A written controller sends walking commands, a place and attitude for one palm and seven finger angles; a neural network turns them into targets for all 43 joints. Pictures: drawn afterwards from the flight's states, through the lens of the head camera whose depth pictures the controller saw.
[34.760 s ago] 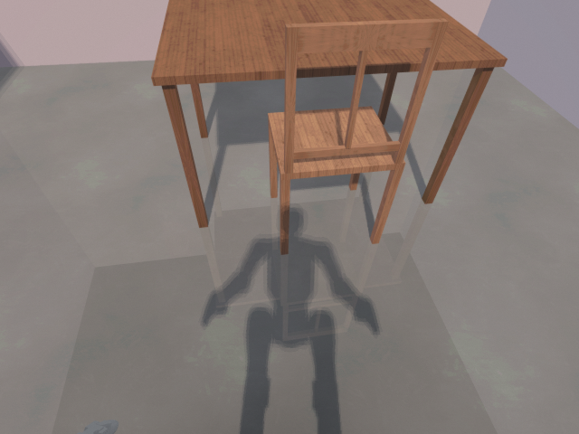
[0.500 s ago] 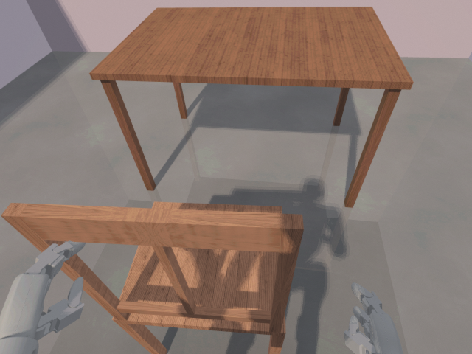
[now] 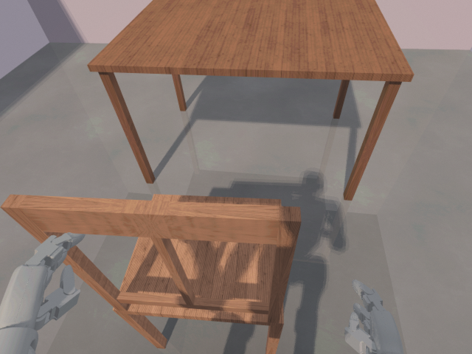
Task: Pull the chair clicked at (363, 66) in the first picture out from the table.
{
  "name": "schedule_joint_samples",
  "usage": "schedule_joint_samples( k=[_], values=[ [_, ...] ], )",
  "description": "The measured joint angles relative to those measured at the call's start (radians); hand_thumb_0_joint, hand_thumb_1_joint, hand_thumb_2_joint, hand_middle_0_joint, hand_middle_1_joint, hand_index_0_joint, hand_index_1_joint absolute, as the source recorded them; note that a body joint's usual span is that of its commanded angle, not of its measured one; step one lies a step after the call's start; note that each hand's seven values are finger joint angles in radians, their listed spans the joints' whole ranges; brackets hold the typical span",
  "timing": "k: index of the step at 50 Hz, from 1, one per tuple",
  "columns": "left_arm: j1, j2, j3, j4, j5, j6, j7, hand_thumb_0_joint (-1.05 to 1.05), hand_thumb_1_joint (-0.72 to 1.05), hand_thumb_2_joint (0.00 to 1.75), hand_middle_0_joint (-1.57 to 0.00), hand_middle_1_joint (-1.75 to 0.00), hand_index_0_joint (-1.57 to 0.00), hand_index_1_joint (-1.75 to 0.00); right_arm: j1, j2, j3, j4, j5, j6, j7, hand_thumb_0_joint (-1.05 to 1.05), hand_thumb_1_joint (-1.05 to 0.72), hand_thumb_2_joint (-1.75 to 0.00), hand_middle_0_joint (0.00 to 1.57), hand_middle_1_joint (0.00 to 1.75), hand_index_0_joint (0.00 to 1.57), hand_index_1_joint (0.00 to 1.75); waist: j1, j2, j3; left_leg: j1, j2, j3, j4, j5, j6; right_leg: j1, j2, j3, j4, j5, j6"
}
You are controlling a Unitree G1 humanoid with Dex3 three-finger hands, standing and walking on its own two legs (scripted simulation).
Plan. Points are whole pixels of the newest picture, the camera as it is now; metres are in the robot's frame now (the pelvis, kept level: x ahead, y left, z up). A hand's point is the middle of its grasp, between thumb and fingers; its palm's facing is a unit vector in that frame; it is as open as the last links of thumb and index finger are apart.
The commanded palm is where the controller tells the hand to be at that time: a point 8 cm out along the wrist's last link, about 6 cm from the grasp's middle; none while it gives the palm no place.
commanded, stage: step back with the hand held close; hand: left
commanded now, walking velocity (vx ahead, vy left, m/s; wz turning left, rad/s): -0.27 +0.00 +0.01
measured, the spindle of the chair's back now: (177, 273) +0.26 +0.17 -0.06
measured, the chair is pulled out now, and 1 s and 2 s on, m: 0.58 0.58 0.58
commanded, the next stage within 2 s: stop stepping back and stand still in 0.94 s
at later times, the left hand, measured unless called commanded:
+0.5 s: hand out of the picture +0.12 +0.27 +0.22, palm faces +0.52 -0.69 -0.50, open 7.2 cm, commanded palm +0.07 +0.31 +0.18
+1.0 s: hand out of the picture +0.04 +0.29 +0.18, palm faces +0.44 -0.71 -0.55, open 7.4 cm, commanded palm -0.02 +0.31 +0.18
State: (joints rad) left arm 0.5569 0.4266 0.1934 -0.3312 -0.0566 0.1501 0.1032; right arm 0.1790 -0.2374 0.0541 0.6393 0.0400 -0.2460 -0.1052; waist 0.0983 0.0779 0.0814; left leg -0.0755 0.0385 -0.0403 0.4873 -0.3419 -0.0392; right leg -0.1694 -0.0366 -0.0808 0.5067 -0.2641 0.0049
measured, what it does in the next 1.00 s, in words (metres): walks backwards: right foot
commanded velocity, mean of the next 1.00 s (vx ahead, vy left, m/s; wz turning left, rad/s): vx -0.31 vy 0.00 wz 0.04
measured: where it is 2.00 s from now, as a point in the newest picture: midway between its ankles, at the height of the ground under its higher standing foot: outside the picture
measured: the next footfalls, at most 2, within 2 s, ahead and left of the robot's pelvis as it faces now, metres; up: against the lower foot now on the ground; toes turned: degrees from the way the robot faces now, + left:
right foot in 0.88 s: -0.23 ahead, -0.07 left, +0.00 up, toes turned -2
left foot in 1.12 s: -0.11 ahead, +0.14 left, +0.00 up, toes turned -1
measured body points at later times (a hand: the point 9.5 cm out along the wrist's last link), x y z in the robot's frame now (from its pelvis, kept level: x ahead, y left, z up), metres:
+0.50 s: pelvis -0.08 +0.01 +0.00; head -0.08 +0.00 +0.45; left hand +0.08 +0.31 +0.24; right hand +0.10 -0.22 -0.09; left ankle -0.04 +0.15 -0.73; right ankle +0.01 -0.12 -0.74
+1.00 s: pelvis -0.17 +0.02 -0.01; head -0.13 +0.00 +0.44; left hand +0.01 +0.32 +0.21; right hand +0.00 -0.21 -0.11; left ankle -0.05 +0.15 -0.73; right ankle -0.22 -0.11 -0.74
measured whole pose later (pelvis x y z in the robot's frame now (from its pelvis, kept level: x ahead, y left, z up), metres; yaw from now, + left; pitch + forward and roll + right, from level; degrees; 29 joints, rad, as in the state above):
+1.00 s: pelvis -0.17 +0.02 -0.01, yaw -1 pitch +1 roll -3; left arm 0.49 0.43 0.47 -0.46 -0.03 -0.25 0.15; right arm 0.16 -0.23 -0.01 0.68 0.01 -0.17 -0.07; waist 0.05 0.10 0.07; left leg -0.49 0.09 -0.02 0.58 -0.08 -0.01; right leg -0.17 0.04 -0.05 0.48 -0.32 0.01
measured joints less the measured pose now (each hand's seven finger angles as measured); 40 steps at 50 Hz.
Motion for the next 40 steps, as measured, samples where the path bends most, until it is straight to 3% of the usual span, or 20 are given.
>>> schedule_joint_samples(
  k=[7,12,15,20,23,25,29,34,36,38,40],
  values=[
    [-0.019,0.017,0.054,-0.036,-0.008,-0.046,0.015,0.01,0.89,0.89,-0.21,-0.30,-0.40,-0.36,-0.057,-0.001,-0.015,-0.066,0.004,0.078,0.000,0.01,-0.90,-0.90,0.20,0.30,0.21,0.30,-0.029,-0.045,0.099,-0.048,-0.013,0.018,-0.029,0.062,0.004,-0.055,-0.010,0.020,-0.029,0.067,0.004],
    [0.050,0.057,0.072,-0.115,-0.010,-0.056,0.021,0.01,0.89,0.89,-0.21,-0.30,-0.35,-0.35,-0.059,0.008,-0.032,-0.083,0.004,0.110,0.000,0.01,-0.90,-0.90,0.20,0.30,0.21,0.30,-0.059,-0.075,0.112,-0.093,-0.022,0.023,-0.007,0.077,0.010,-0.095,-0.018,0.027,-0.018,0.090,0.009],
    [0.094,0.087,0.087,-0.165,-0.013,-0.081,0.024,0.01,0.89,0.89,-0.21,-0.30,-0.35,-0.35,-0.041,0.018,-0.039,-0.081,0.004,0.118,-0.005,0.01,-0.90,-0.90,0.20,0.30,0.21,0.30,-0.066,-0.090,0.101,-0.119,-0.023,0.018,0.013,0.080,0.010,-0.113,-0.019,0.024,-0.012,0.099,0.009],
    [0.048,0.107,0.198,-0.316,-0.013,-0.221,0.065,0.02,0.88,0.89,-0.22,-0.30,-0.30,-0.33,0.003,0.028,-0.044,-0.050,-0.002,0.113,-0.016,0.01,-0.90,-0.90,0.20,0.30,0.20,0.30,-0.045,-0.092,0.049,-0.163,-0.023,0.001,0.048,0.087,0.008,-0.139,-0.020,0.008,-0.003,0.114,0.006],
    [-0.013,0.083,0.283,-0.301,0.004,-0.304,0.090,0.01,0.88,0.89,-0.21,-0.30,-0.27,-0.32,0.010,0.035,-0.043,-0.027,-0.009,0.121,-0.006,0.01,-0.90,-0.90,0.20,0.30,0.21,0.30,-0.051,-0.070,-0.011,-0.184,-0.017,0.007,0.062,0.088,0.008,-0.155,-0.013,0.013,-0.007,0.127,0.002],
    [-0.041,0.044,0.304,-0.229,0.014,-0.327,0.099,0.01,0.89,0.89,-0.21,-0.30,-0.25,-0.32,0.014,0.034,-0.049,-0.023,-0.009,0.133,0.005,0.01,-0.90,-0.90,0.20,0.30,0.21,0.30,-0.063,-0.044,-0.056,-0.201,-0.012,0.019,0.080,0.062,0.015,-0.166,-0.007,0.024,-0.017,0.141,0.002],
    [-0.087,-0.036,0.257,-0.052,0.023,-0.292,0.100,0.00,0.89,0.90,-0.20,-0.30,-0.22,-0.31,0.020,0.011,-0.060,-0.017,-0.002,0.153,0.019,0.01,-0.90,-0.90,0.20,0.30,0.21,0.30,-0.087,-0.004,-0.105,-0.252,-0.018,0.039,0.140,-0.038,0.040,-0.202,-0.012,0.043,-0.018,0.151,0.007],
    [-0.069,-0.090,0.157,-0.024,0.034,-0.214,0.080,0.01,0.89,0.90,-0.20,-0.30,-0.21,-0.30,0.033,0.000,-0.040,-0.023,-0.008,0.177,0.013,0.01,-0.90,-0.90,0.20,0.30,0.21,0.30,-0.110,-0.043,-0.070,-0.274,-0.023,0.060,0.121,0.035,0.055,-0.248,-0.028,0.045,0.025,0.044,0.022],
    [-0.047,-0.080,0.139,-0.093,0.045,-0.207,0.074,0.01,0.89,0.90,-0.20,-0.30,-0.21,-0.30,0.057,0.009,-0.036,-0.044,-0.014,0.168,0.009,0.01,-0.90,-0.90,0.20,0.30,0.21,0.30,-0.126,-0.065,-0.047,-0.282,-0.016,0.049,0.100,0.089,0.058,-0.270,-0.018,0.043,0.088,-0.053,0.028],
    [-0.030,-0.044,0.143,-0.178,0.055,-0.227,0.064,0.01,0.89,0.90,-0.21,-0.30,-0.21,-0.30,0.094,0.025,-0.045,-0.060,-0.020,0.149,0.007,0.01,-0.90,-0.90,0.20,0.30,0.21,0.30,-0.151,-0.067,-0.036,-0.303,0.000,0.018,0.093,0.150,0.062,-0.263,0.004,0.031,0.213,-0.059,0.032],
    [-0.005,0.009,0.179,-0.263,0.057,-0.269,0.060,0.02,0.88,0.89,-0.21,-0.30,-0.22,-0.30,0.130,0.038,-0.052,-0.061,-0.019,0.129,0.011,0.01,-0.90,-0.90,0.20,0.30,0.20,0.30,-0.160,-0.068,-0.053,-0.338,0.007,-0.010,0.097,0.177,0.047,-0.213,0.022,0.020,0.261,-0.054,0.026]
  ],
)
